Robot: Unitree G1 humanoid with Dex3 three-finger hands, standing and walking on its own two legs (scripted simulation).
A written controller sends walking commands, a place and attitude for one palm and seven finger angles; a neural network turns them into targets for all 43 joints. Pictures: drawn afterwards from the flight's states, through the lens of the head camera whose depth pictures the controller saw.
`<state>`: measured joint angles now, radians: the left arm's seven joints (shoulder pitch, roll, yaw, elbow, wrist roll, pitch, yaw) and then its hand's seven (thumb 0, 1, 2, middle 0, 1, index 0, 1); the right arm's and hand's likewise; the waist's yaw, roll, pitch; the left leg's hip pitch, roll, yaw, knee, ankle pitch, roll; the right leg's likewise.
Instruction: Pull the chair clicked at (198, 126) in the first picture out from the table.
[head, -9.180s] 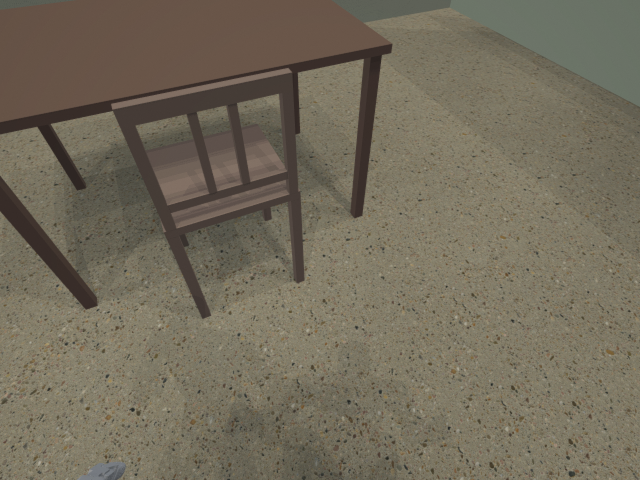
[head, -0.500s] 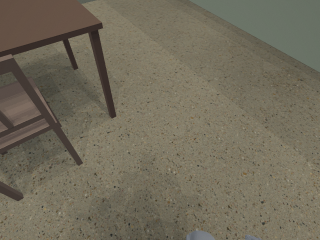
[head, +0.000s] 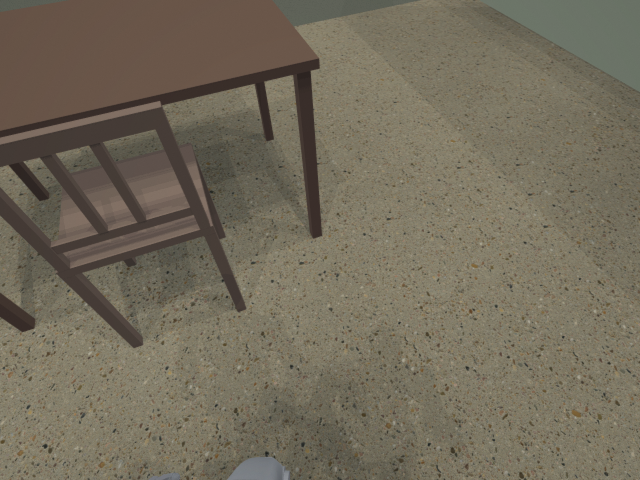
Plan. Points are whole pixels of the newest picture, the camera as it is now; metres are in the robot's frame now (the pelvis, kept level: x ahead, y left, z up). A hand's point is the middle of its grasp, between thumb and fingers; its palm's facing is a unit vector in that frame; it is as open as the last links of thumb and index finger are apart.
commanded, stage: turn to face it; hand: left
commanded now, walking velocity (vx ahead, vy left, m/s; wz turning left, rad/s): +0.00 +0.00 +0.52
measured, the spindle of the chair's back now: (77, 195) +0.67 +0.57 -0.10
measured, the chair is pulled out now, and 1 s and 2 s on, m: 0.00 0.00 0.00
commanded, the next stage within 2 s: take the last steps up to it in 0.54 s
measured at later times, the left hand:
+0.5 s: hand out of the picture +0.04 +0.26 -0.16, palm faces +0.24 -0.93 -0.27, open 7.4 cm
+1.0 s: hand out of the picture -0.09 +0.19 -0.16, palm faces +0.44 -0.87 -0.23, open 7.4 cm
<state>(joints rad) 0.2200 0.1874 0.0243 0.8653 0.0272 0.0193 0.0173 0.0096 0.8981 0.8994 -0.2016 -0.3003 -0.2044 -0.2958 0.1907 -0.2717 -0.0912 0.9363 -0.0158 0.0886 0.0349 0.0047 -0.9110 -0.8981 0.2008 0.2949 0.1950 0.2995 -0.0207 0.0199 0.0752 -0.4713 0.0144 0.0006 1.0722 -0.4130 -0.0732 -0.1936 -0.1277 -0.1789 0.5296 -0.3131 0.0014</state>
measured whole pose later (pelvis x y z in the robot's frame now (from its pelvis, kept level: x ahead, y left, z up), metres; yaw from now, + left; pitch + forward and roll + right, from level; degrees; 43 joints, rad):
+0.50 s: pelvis +0.00 +0.03 +0.00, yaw +12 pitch +0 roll +0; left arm 0.19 0.23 0.05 0.92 0.01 0.06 0.01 0.01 0.90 0.90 -0.20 -0.30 -0.20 -0.29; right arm 0.17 -0.20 -0.03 0.93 -0.02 0.03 0.00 0.00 -0.91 -0.90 0.21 0.30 0.20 0.30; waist 0.00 0.01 0.07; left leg -0.23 -0.03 -0.02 0.48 -0.24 0.03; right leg -0.38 -0.07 -0.04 0.85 -0.44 0.08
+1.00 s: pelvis +0.03 +0.04 +0.01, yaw +21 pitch +0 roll +1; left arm 0.41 0.17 0.04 1.07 0.04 -0.04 0.01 0.01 0.90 0.90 -0.20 -0.30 -0.20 -0.30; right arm 0.20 -0.23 -0.06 1.02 -0.02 0.04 0.04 0.01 -0.91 -0.90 0.20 0.29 0.19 0.30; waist 0.06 0.00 0.02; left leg -0.39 0.06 0.05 0.77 -0.33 -0.02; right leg -0.08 -0.11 -0.19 0.39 -0.29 0.02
